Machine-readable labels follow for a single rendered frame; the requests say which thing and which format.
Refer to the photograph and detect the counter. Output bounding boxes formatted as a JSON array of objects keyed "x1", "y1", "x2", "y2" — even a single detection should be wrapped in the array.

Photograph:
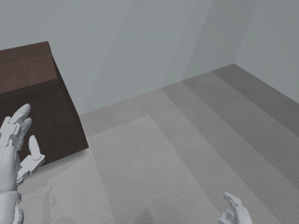
[{"x1": 0, "y1": 41, "x2": 89, "y2": 167}]

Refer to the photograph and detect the right robot hand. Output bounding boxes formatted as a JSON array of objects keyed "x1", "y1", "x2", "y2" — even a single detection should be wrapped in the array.
[{"x1": 219, "y1": 192, "x2": 253, "y2": 224}]

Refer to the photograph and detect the left robot hand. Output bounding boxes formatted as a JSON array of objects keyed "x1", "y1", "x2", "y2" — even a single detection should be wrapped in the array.
[{"x1": 0, "y1": 104, "x2": 45, "y2": 192}]

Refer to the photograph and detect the robot left forearm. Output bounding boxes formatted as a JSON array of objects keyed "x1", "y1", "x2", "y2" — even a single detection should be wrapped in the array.
[{"x1": 0, "y1": 190, "x2": 24, "y2": 224}]

